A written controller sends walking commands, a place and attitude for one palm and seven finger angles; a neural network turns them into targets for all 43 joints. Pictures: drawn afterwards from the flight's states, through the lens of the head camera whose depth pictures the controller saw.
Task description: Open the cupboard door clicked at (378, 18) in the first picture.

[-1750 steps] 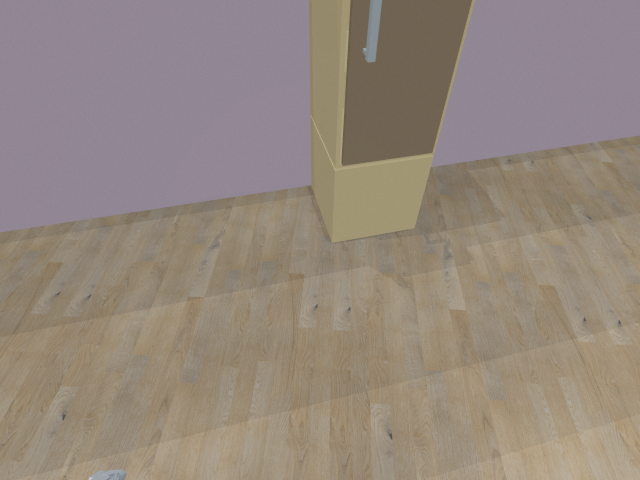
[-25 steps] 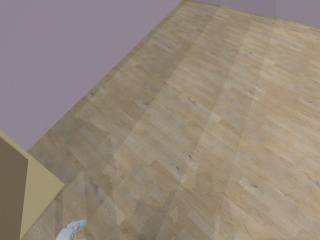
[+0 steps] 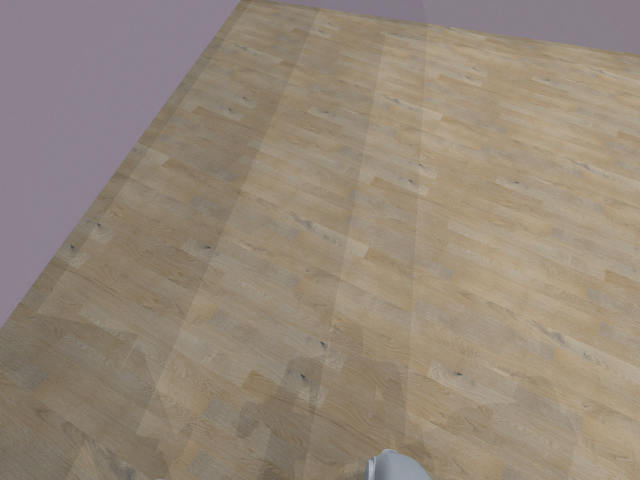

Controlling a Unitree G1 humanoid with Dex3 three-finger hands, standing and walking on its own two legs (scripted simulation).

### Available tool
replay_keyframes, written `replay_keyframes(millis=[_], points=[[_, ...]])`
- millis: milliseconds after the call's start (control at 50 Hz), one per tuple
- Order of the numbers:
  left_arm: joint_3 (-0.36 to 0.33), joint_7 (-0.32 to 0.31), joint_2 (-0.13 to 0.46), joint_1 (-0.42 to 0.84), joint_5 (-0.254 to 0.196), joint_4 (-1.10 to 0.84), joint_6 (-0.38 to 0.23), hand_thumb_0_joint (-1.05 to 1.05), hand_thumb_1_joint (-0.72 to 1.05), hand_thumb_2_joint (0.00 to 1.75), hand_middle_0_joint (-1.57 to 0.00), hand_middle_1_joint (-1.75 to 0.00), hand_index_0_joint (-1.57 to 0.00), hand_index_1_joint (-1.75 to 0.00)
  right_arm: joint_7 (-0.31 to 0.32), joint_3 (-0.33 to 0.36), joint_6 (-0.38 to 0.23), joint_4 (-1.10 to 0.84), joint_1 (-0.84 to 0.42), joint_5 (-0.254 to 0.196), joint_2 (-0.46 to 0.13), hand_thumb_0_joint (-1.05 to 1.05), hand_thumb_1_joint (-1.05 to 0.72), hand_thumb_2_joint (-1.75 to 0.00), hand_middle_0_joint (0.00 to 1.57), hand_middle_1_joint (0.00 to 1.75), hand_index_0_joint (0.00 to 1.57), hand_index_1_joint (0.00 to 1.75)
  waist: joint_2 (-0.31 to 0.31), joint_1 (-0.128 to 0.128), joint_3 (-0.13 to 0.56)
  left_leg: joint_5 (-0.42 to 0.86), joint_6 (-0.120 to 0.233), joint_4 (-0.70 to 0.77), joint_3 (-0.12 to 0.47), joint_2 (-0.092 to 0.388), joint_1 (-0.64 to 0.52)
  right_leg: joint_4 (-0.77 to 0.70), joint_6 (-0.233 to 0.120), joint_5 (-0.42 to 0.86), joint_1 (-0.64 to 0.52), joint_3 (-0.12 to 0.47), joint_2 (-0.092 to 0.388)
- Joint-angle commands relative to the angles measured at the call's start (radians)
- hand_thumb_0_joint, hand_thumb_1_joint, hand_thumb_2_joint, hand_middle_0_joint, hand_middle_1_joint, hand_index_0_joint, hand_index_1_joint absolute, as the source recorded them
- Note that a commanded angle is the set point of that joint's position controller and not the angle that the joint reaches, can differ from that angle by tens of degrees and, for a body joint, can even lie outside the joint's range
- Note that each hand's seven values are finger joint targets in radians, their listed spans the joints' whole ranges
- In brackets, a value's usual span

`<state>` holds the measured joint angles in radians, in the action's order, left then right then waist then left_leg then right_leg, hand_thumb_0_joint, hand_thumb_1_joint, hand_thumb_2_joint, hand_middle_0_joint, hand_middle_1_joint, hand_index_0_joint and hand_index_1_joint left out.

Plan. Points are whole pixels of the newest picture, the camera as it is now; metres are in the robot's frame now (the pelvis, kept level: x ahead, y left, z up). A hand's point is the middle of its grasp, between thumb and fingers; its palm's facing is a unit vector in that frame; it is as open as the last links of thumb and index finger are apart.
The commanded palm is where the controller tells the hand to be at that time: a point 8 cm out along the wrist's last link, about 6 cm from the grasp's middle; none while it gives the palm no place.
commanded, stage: walk to a spot facing it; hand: left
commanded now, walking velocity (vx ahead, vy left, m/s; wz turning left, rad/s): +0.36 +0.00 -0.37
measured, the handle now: out of the picture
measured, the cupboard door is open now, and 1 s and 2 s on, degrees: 44 44 44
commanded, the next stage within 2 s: turn to face it in 0.94 s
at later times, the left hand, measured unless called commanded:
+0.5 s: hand (237, 362) +0.31 +0.16 -0.20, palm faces -0.12 -0.98 -0.17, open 7.3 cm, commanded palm none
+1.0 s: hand (314, 236) +0.57 +0.05 -0.17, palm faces -0.21 -0.96 -0.20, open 7.2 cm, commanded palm none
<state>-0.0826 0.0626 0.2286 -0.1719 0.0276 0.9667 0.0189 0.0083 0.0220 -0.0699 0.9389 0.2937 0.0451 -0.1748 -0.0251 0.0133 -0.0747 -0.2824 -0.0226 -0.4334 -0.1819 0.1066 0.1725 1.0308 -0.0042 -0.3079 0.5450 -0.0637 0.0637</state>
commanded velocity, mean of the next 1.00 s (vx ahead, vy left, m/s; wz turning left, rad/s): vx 0.35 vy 0.00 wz -0.21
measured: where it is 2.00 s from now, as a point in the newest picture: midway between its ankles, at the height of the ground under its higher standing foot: (380, 301)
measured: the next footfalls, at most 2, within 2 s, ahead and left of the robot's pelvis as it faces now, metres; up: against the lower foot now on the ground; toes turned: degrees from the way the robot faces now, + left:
right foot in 0.16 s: +0.19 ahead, -0.15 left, +0.00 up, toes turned -11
left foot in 0.46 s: +0.36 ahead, +0.09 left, +0.00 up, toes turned +0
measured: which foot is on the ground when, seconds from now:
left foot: down 0.00-0.16, up 0.18-0.44, down 0.46-0.80, up 0.82-1.00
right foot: up 0.00-0.14, down 0.16-0.48, up 0.50-0.78, down 0.80-1.00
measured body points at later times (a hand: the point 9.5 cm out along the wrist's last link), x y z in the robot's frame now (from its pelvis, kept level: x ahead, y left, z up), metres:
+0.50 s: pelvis +0.25 -0.03 -0.02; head +0.28 -0.01 +0.43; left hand +0.31 +0.21 -0.18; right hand +0.27 -0.28 -0.15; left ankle +0.32 +0.08 -0.75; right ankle +0.15 -0.14 -0.73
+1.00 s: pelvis +0.49 -0.12 +0.00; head +0.52 -0.13 +0.44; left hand +0.58 +0.10 -0.16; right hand +0.44 -0.36 -0.16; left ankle +0.53 +0.01 -0.70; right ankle +0.44 -0.21 -0.74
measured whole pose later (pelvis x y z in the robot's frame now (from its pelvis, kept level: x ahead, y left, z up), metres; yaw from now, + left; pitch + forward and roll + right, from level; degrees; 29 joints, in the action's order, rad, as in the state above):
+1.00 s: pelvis +0.49 -0.12 +0.00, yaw -15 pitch +2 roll +0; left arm -0.07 -0.01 0.18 -0.23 0.02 1.05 -0.07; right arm -0.02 0.06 -0.01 1.06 0.25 0.03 -0.17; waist -0.01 -0.02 -0.05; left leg -0.36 -0.04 -0.88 -0.10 0.13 0.45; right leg 0.45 -0.04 -0.28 0.21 -0.12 0.01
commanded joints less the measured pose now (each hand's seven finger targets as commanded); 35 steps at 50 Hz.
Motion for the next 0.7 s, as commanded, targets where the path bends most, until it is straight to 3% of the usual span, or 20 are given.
replay_keyframes(millis=[0, 60, 80, 100, 120, 140, 160, 180, 240, 300, 360, 400, 420, 440, 460, 500, 520, 560, 600, 680], points=[[0.010, 0.008, -0.002, 0.127, 0.002, -0.120, -0.032, 0.00, 0.90, 0.90, -0.20, -0.30, -0.20, -0.30, 0.006, 0.056, -0.001, -0.002, 0.112, -0.003, -0.186, 0.00, -0.90, -0.90, 0.20, 0.30, 0.20, 0.30, 0.173, -0.059, 0.034, 0.145, 0.105, 0.211, 0.058, 0.226, -0.056, -0.276, -0.006, 0.052, -0.038, -0.043, 0.004], [0.002, 0.001, 0.019, 0.131, 0.006, -0.118, -0.035, 0.00, 0.90, 0.90, -0.20, -0.30, -0.20, -0.30, 0.002, 0.050, 0.012, 0.016, 0.118, 0.000, -0.185, 0.00, -0.90, -0.90, 0.20, 0.30, 0.20, 0.30, 0.147, -0.038, 0.007, 0.193, 0.091, 0.154, 0.034, 0.231, -0.026, -0.373, -0.025, 0.054, -0.171, -0.086, -0.030], [-0.002, -0.003, 0.037, 0.063, 0.006, -0.099, -0.042, 0.00, 0.90, 0.90, -0.20, -0.30, -0.20, -0.30, 0.000, 0.049, 0.015, 0.020, 0.111, -0.002, -0.186, 0.00, -0.90, -0.90, 0.20, 0.30, 0.20, 0.30, 0.125, 0.002, 0.047, 0.316, 0.074, 0.045, 0.001, 0.209, -0.028, -0.432, -0.042, 0.061, -0.277, -0.108, -0.062], [-0.015, -0.011, 0.073, -0.076, 0.008, -0.051, -0.050, 0.00, 0.90, 0.90, -0.20, -0.30, -0.20, -0.30, -0.001, 0.044, 0.015, 0.020, 0.088, -0.010, -0.178, 0.00, -0.90, -0.90, 0.20, 0.30, 0.20, 0.30, 0.081, 0.072, 0.106, 0.424, 0.046, -0.150, -0.045, 0.164, 0.052, -0.477, -0.072, 0.069, -0.499, -0.091, -0.073], [-0.044, -0.027, 0.175, -0.248, 0.013, -0.002, -0.063, 0.00, 0.90, 0.90, -0.20, -0.30, -0.20, -0.30, -0.011, 0.034, 0.011, -0.001, 0.061, -0.031, -0.137, 0.00, -0.90, -0.90, 0.20, 0.30, 0.20, 0.30, -0.104, 0.152, 0.209, 0.302, 0.002, -0.466, -0.113, 0.078, 0.303, -0.555, -0.159, -0.077, -0.791, 0.184, 0.124], [-0.069, -0.044, 0.279, -0.339, -0.007, 0.021, -0.061, 0.00, 0.90, 0.90, -0.20, -0.30, -0.20, -0.30, -0.010, 0.028, 0.010, -0.054, 0.016, -0.044, -0.093, 0.00, -0.90, -0.90, 0.20, 0.30, 0.20, 0.30, -0.302, 0.169, 0.249, -0.334, -0.031, -0.786, -0.036, -0.048, 0.550, -0.743, -0.273, -0.038, -0.884, 0.628, 0.389], [-0.063, -0.055, 0.285, -0.282, -0.024, 0.013, -0.052, 0.00, 0.90, 0.90, -0.20, -0.30, -0.20, -0.30, -0.010, 0.037, 0.012, -0.058, -0.052, -0.035, -0.124, 0.00, -0.90, -0.90, 0.20, 0.30, 0.20, 0.30, -0.179, 0.154, 0.158, -0.312, -0.022, -0.884, 0.113, 0.013, 0.627, -0.785, -0.302, -0.096, -0.768, 0.621, 0.396], [-0.047, -0.065, 0.219, -0.182, -0.020, -0.011, -0.050, 0.00, 0.90, 0.90, -0.20, -0.30, -0.20, -0.30, -0.009, 0.046, 0.018, -0.053, -0.075, -0.034, -0.122, 0.00, -0.90, -0.90, 0.20, 0.30, 0.20, 0.30, -0.138, 0.101, 0.100, -0.223, -0.020, -0.881, 0.151, 0.051, 0.598, -0.801, -0.267, -0.170, -0.620, 0.547, 0.353], [-0.013, -0.067, 0.113, -0.014, -0.005, -0.051, -0.067, 0.00, 0.90, 0.90, -0.20, -0.30, -0.20, -0.30, -0.012, 0.042, 0.043, 0.013, 0.008, -0.016, -0.089, 0.00, -0.90, -0.90, 0.20, 0.30, 0.20, 0.30, -0.155, -0.023, 0.038, -0.116, -0.036, -0.629, 0.138, 0.077, 0.373, -0.818, -0.188, 0.031, -0.320, 0.244, 0.225], [-0.016, -0.056, 0.131, -0.003, -0.003, -0.029, -0.079, 0.00, 0.90, 0.90, -0.20, -0.30, -0.20, -0.30, -0.025, 0.038, 0.044, 0.031, 0.056, -0.018, -0.052, 0.00, -0.90, -0.90, 0.20, 0.30, 0.20, 0.30, -0.095, -0.053, 0.065, -0.036, -0.038, -0.390, 0.084, 0.034, 0.254, -0.800, -0.175, 0.043, -0.295, 0.164, 0.168], [-0.023, -0.048, 0.126, -0.033, -0.007, 0.001, -0.082, 0.00, 0.90, 0.90, -0.20, -0.30, -0.20, -0.30, -0.029, 0.039, 0.029, 0.011, 0.004, -0.015, -0.053, 0.00, -0.90, -0.90, 0.20, 0.30, 0.20, 0.30, -0.052, -0.042, 0.025, 0.063, -0.040, -0.210, 0.049, -0.008, 0.172, -0.781, -0.156, -0.031, -0.284, 0.169, 0.150], [-0.020, -0.047, 0.112, -0.024, -0.012, 0.007, -0.078, 0.00, 0.90, 0.90, -0.20, -0.30, -0.20, -0.30, -0.024, 0.046, 0.014, 0.029, 0.072, -0.015, -0.084, 0.00, -0.90, -0.90, 0.20, 0.30, 0.20, 0.30, 0.003, -0.081, 0.043, 0.110, -0.032, -0.088, 0.040, -0.027, 0.004, -0.687, -0.129, -0.057, -0.230, 0.144, 0.107], [-0.014, -0.044, 0.082, -0.026, -0.012, 0.000, -0.075, 0.00, 0.90, 0.90, -0.20, -0.30, -0.20, -0.30, -0.017, 0.058, 0.006, 0.055, 0.148, -0.011, -0.130, 0.00, -0.90, -0.90, 0.20, 0.30, 0.20, 0.30, 0.104, -0.113, 0.068, 0.035, -0.003, -0.036, 0.114, 0.018, -0.124, -0.531, -0.101, -0.036, -0.153, 0.113, 0.055], [-0.002, -0.040, 0.020, -0.049, -0.015, -0.020, -0.077, 0.00, 0.90, 0.90, -0.20, -0.30, -0.20, -0.30, -0.006, 0.081, -0.002, 0.079, 0.265, 0.006, -0.228, 0.00, -0.90, -0.90, 0.20, 0.30, 0.20, 0.30, 0.321, -0.153, 0.122, -0.099, 0.092, 0.080, 0.420, 0.228, -0.269, -0.222, -0.052, -0.113, 0.019, 0.011, -0.059], [0.009, -0.037, 0.009, -0.002, -0.015, -0.056, -0.086, 0.00, 0.90, 0.90, -0.20, -0.30, -0.20, -0.30, 0.005, 0.087, 0.003, 0.089, 0.352, 0.013, -0.273, 0.00, -0.90, -0.90, 0.20, 0.30, 0.20, 0.30, 0.342, -0.183, 0.154, -0.135, 0.200, 0.195, 0.672, 0.394, -0.328, 0.058, -0.039, -0.266, 0.146, 0.014, -0.104], [0.005, -0.036, 0.028, 0.103, -0.002, -0.058, -0.092, 0.00, 0.90, 0.90, -0.20, -0.30, -0.20, -0.30, 0.008, 0.069, -0.001, 0.074, 0.265, 0.005, -0.191, 0.00, -0.90, -0.90, 0.20, 0.30, 0.20, 0.30, 0.219, -0.147, 0.049, -0.020, 0.197, 0.202, 0.589, 0.377, -0.178, 0.293, -0.038, -0.113, 0.247, 0.100, 0.009], [0.005, -0.028, 0.018, 0.095, -0.001, -0.050, -0.087, 0.00, 0.90, 0.90, -0.20, -0.30, -0.20, -0.30, 0.009, 0.057, -0.011, 0.059, 0.203, 0.003, -0.152, 0.00, -0.90, -0.90, 0.20, 0.30, 0.20, 0.30, 0.168, -0.107, 0.008, 0.039, 0.164, 0.223, 0.476, 0.341, -0.114, 0.278, -0.025, -0.038, 0.232, 0.109, 0.042], [0.012, -0.017, -0.010, 0.061, 0.000, -0.034, -0.064, 0.00, 0.90, 0.90, -0.20, -0.30, -0.20, -0.30, 0.013, 0.049, -0.024, 0.060, 0.148, -0.002, -0.135, 0.00, -0.90, -0.90, 0.20, 0.30, 0.20, 0.30, 0.150, -0.062, 0.016, 0.192, 0.129, 0.225, 0.267, 0.275, -0.096, 0.119, -0.005, -0.004, 0.162, 0.079, 0.059], [0.019, -0.012, -0.026, 0.050, -0.001, -0.029, -0.055, 0.00, 0.90, 0.90, -0.20, -0.30, -0.20, -0.30, 0.009, 0.055, -0.021, 0.069, 0.132, -0.003, -0.134, 0.00, -0.90, -0.90, 0.20, 0.30, 0.20, 0.30, 0.179, -0.052, 0.056, 0.227, 0.106, 0.217, 0.107, 0.223, -0.074, -0.118, -0.001, 0.020, 0.032, 0.027, 0.059], [0.014, -0.012, -0.023, 0.046, 0.001, -0.019, -0.060, 0.00, 0.90, 0.90, -0.20, -0.30, -0.20, -0.30, -0.005, 0.058, 0.003, 0.088, 0.128, -0.003, -0.156, 0.00, -0.90, -0.90, 0.20, 0.30, 0.20, 0.30, 0.148, -0.048, 0.021, 0.060, 0.099, 0.206, 0.054, 0.208, -0.007, -0.363, -0.008, 0.069, -0.149, -0.078, -0.005]])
